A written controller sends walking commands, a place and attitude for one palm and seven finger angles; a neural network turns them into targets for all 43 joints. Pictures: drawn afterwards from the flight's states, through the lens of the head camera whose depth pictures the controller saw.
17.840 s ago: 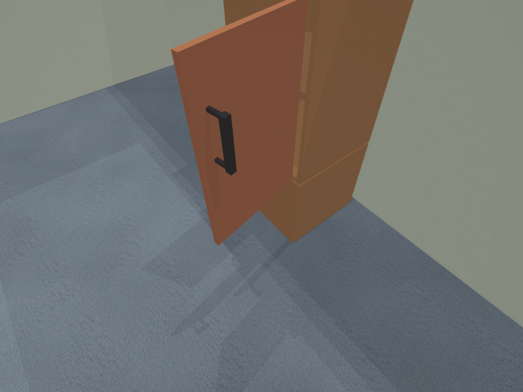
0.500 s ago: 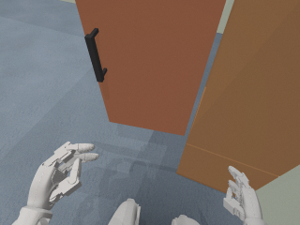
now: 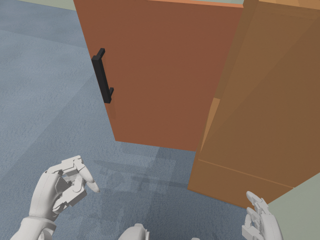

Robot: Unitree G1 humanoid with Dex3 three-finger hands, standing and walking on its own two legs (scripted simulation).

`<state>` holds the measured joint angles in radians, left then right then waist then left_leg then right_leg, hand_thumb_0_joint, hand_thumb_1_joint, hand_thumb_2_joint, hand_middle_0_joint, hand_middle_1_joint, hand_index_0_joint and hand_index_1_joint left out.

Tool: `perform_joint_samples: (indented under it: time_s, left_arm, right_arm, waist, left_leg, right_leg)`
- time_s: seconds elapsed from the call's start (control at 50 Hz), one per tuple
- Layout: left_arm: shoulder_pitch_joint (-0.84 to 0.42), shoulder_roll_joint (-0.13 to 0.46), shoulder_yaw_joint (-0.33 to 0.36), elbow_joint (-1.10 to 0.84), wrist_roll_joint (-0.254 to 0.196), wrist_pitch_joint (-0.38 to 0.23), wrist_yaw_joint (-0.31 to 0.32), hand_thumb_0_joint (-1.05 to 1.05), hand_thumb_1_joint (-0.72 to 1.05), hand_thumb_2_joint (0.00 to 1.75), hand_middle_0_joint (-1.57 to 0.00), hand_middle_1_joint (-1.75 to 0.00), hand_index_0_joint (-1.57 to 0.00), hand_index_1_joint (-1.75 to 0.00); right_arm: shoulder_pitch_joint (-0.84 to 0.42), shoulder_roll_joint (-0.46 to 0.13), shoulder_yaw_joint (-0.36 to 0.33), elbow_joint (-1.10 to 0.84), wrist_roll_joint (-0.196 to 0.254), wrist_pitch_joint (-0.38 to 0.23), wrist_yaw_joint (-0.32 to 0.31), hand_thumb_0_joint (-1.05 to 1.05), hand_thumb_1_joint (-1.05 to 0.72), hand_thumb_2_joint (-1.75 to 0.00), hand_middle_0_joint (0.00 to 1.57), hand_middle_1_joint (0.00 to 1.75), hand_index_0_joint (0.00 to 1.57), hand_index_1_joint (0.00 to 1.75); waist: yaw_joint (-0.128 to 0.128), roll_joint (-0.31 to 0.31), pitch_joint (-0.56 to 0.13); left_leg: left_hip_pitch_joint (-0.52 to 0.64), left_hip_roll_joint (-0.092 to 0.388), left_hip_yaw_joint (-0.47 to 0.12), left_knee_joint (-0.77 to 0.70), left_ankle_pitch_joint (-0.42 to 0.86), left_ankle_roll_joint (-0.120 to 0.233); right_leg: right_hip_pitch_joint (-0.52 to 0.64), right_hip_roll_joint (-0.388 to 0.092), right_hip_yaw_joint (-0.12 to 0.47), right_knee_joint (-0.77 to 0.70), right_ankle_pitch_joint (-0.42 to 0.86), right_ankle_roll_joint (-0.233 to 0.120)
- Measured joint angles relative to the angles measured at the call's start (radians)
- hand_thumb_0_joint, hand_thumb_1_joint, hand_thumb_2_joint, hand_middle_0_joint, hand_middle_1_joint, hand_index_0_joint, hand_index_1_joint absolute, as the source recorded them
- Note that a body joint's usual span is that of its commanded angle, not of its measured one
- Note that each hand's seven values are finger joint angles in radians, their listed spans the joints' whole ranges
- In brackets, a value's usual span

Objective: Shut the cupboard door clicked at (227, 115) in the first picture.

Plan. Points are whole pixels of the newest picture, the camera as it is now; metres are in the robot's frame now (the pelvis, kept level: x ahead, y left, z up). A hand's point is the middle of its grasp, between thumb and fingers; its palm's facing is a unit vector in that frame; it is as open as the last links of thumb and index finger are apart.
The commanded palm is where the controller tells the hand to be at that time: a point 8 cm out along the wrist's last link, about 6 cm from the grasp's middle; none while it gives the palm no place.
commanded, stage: raise the hand and make a fist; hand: left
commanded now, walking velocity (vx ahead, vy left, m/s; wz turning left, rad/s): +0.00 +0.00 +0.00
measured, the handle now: (104, 77) +0.51 +0.20 +0.11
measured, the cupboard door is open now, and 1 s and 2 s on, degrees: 100 100 100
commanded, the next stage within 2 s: bring the fist close to the handle in 0.82 s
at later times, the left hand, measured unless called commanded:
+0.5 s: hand (75, 173) +0.22 +0.19 +0.12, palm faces -0.06 -1.00 -0.06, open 3.1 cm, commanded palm +0.20 +0.24 +0.11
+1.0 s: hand (88, 176) +0.22 +0.16 +0.11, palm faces -0.06 -1.00 -0.06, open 3.1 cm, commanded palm +0.21 +0.22 +0.11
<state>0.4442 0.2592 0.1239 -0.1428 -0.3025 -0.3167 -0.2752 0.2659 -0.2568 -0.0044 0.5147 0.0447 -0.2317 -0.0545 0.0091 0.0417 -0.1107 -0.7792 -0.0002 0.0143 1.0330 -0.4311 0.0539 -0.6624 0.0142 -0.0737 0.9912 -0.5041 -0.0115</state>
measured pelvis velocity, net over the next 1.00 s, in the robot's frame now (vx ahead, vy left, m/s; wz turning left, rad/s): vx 0.00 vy -0.02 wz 0.01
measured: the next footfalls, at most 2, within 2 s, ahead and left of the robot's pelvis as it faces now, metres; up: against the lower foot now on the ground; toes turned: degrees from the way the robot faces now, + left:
none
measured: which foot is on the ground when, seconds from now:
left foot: down 0.00-1.00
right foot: down 0.00-1.00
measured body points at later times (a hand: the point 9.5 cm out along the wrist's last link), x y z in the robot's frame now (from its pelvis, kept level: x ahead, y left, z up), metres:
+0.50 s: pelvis +0.00 -0.01 +0.03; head +0.02 -0.01 +0.48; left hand +0.22 +0.24 +0.12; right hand +0.17 -0.23 -0.04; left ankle +0.05 +0.08 -0.67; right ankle +0.00 -0.12 -0.67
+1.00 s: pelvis +0.00 -0.02 +0.02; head +0.01 -0.04 +0.47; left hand +0.22 +0.21 +0.12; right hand +0.18 -0.26 -0.05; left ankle +0.05 +0.08 -0.67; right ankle +0.00 -0.12 -0.67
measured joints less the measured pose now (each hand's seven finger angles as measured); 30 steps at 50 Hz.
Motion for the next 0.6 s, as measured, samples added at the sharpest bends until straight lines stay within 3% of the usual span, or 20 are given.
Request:
perform_joint_samples:
  time_s: [0.24,0.6]
  left_arm:
    - [-0.067,0.016,0.000,0.002,0.017,0.097,0.008,0.02,0.90,0.90,-1.23,-1.43,-1.24,-1.43]
    - [-0.119,0.028,0.048,0.063,-0.021,0.128,-0.035,0.02,0.90,0.90,-1.29,-1.50,-1.30,-1.49]
  right_arm:
    - [-0.020,0.029,0.065,-0.044,0.003,0.014,0.011,0.01,-0.91,-0.90,0.20,0.30,0.20,0.30]
    - [0.026,-0.011,0.047,0.032,0.011,-0.012,0.005,0.02,-0.90,-0.90,0.20,0.30,0.20,0.30]
  waist:
    - [0.015,0.007,0.013]
    - [-0.002,0.013,0.030]
  left_leg:
    - [0.104,-0.008,-0.007,-0.089,0.036,0.004]
    - [0.193,-0.003,-0.005,-0.182,0.077,-0.015]
  right_leg:
    - [0.112,-0.003,-0.006,-0.103,0.043,0.006]
    - [0.186,0.003,-0.001,-0.173,0.074,-0.011]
